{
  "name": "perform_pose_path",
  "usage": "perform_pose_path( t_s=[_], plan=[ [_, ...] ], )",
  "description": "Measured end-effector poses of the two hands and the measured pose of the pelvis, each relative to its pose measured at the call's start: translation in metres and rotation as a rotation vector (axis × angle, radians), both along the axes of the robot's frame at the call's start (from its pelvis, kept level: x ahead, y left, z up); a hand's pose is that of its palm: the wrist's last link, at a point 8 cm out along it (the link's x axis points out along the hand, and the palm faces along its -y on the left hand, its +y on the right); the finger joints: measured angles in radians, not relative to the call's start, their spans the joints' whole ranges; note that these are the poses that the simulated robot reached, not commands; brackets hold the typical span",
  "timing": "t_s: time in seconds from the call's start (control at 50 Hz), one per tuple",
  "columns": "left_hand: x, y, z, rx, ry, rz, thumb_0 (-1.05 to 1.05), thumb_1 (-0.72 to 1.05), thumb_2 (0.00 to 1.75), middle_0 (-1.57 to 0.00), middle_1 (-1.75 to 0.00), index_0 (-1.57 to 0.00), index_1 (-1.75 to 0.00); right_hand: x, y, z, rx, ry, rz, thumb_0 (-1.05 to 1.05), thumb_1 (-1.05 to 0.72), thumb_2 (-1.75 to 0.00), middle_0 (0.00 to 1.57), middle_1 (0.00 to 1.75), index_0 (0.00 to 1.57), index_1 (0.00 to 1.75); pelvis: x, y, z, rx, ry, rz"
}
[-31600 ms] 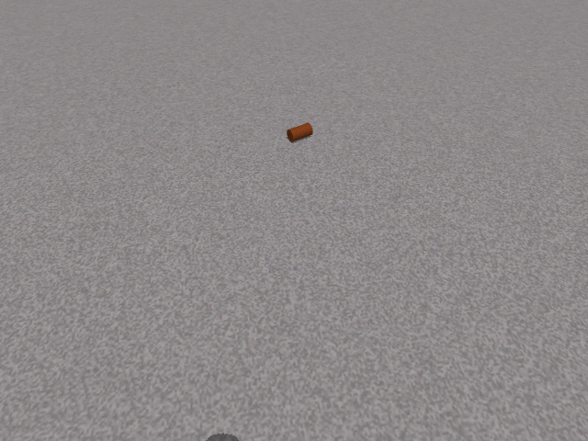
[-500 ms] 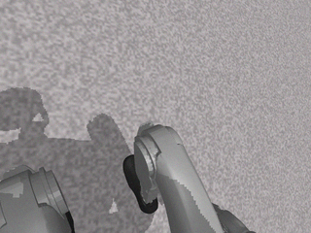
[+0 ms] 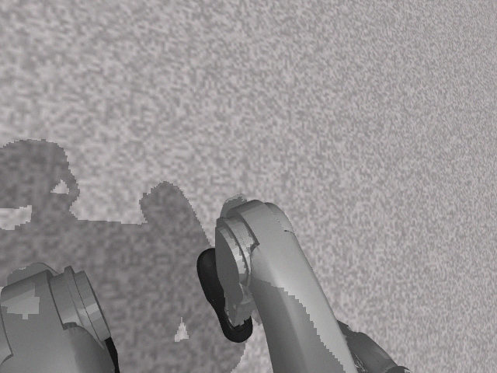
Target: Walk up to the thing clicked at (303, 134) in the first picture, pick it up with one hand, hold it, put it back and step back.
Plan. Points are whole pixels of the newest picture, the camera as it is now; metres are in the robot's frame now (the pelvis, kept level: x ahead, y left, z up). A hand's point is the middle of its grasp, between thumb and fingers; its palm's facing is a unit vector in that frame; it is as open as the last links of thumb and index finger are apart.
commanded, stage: withdraw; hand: left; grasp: from above
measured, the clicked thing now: out of the picture +0.49 +0.33 -0.27
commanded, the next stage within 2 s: home in 0.80 s
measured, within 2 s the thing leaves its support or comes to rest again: neither
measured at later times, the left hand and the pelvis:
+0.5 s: hand out of the picture +0.47 +0.35 -0.07, palm faces -0.44 -0.09 -0.89, open 13.9 cm; pelvis +0.00 +0.00 +0.05, yaw +5 degrees
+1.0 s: hand out of the picture +0.46 +0.32 -0.14, palm faces -0.45 -0.11 -0.89, open 12.9 cm; pelvis -0.01 -0.01 +0.02, yaw +5 degrees
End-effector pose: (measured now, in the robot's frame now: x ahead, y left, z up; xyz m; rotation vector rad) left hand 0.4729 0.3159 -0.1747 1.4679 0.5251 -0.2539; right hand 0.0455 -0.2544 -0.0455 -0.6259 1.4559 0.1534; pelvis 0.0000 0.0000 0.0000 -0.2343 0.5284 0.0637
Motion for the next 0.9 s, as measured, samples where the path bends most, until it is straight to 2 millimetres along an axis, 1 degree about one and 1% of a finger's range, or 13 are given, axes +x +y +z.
perform_pose_path(
  t_s=[0.1,0.18,0.24,0.3,0.4,0.46,0.5,0.58,0.64,0.72,0.8,0.9],
  plan=[
    [0.007,0.003,0.007,0.003,-0.051,0.005,0.0,-0.47,0.97,-0.1,-1.01,-0.11,-1.01,-0.001,0.001,0.0,-0.001,0.005,-0.006,0.0,-0.91,-0.89,0.21,0.3,0.21,0.3,0.001,0.0,0.0,0.001,0.006,0.0],
    [0.015,0.009,0.025,0.027,-0.122,0.04,0.0,-0.48,0.98,-0.1,-1.02,-0.1,-1.01,0.0,0.001,0.0,0.01,0.003,-0.024,0.0,-0.91,-0.89,0.21,0.3,0.21,0.3,0.003,-0.001,0.001,0.005,0.027,0.002],
    [0.019,0.017,0.047,0.055,-0.168,0.082,0.0,-0.49,0.98,-0.1,-1.02,-0.1,-1.01,0.003,0.0,-0.003,0.027,-0.008,-0.05,0.0,-0.91,-0.89,0.21,0.3,0.21,0.3,0.005,-0.001,0.004,0.01,0.05,0.005],
    [0.021,0.026,0.074,0.08,-0.186,0.125,0.0,-0.49,0.98,-0.09,-1.02,-0.1,-1.01,0.009,-0.001,-0.006,0.047,-0.025,-0.088,0.0,-0.91,-0.89,0.21,0.3,0.21,0.3,0.006,-0.001,0.009,0.019,0.071,0.013],
    [0.016,0.038,0.124,0.102,-0.123,0.16,0.0,-0.5,0.99,-0.09,-1.01,-0.09,-1.01,0.024,-0.002,-0.006,0.074,-0.053,-0.147,0.0,-0.91,-0.9,0.21,0.3,0.21,0.3,0.004,0.0,0.028,0.04,0.091,0.034],
    [0.01,0.038,0.15,0.092,-0.054,0.147,0.0,-0.5,1.0,-0.1,-1.0,-0.09,-1.0,0.031,-0.003,0.0,0.074,-0.066,-0.159,0.0,-0.91,-0.9,0.21,0.3,0.21,0.3,0.001,-0.001,0.042,0.05,0.094,0.047],
    [0.007,0.035,0.163,0.077,-0.018,0.128,0.0,-0.49,0.99,-0.11,-0.99,-0.1,-1.0,0.034,-0.006,0.007,0.064,-0.075,-0.158,0.0,-0.91,-0.9,0.21,0.3,0.21,0.3,-0.001,-0.001,0.051,0.056,0.093,0.054],
    [0.002,0.028,0.18,0.038,0.013,0.087,0.0,-0.46,0.97,-0.13,-0.97,-0.12,-0.98,0.037,-0.014,0.02,0.026,-0.089,-0.146,0.0,-0.91,-0.9,0.21,0.3,0.21,0.3,-0.006,-0.004,0.063,0.065,0.088,0.063],
    [-0.001,0.023,0.182,0.019,0.018,0.058,0.0,-0.44,0.96,-0.15,-0.95,-0.14,-0.96,0.036,-0.021,0.029,-0.013,-0.092,-0.136,0.0,-0.91,-0.9,0.21,0.3,0.21,0.3,-0.009,-0.005,0.067,0.069,0.084,0.065],
    [-0.005,0.017,0.171,0.013,0.027,0.028,0.0,-0.42,0.94,-0.17,-0.93,-0.16,-0.94,0.029,-0.028,0.033,-0.056,-0.086,-0.131,0.0,-0.91,-0.89,0.2,0.3,0.21,0.3,-0.012,-0.007,0.066,0.071,0.081,0.065],
    [-0.01,0.011,0.148,0.012,0.037,0.006,0.0,-0.39,0.92,-0.19,-0.91,-0.18,-0.91,0.018,-0.03,0.03,-0.075,-0.063,-0.129,0.0,-0.91,-0.89,0.2,0.3,0.2,0.3,-0.013,-0.007,0.057,0.07,0.076,0.063],
    [-0.014,0.008,0.114,0.007,0.033,-0.005,0.0,-0.36,0.9,-0.21,-0.88,-0.21,-0.88,0.002,-0.026,0.015,-0.074,-0.027,-0.129,0.0,-0.91,-0.89,0.2,0.3,0.2,0.3,-0.014,-0.007,0.04,0.066,0.064,0.057]
  ],
)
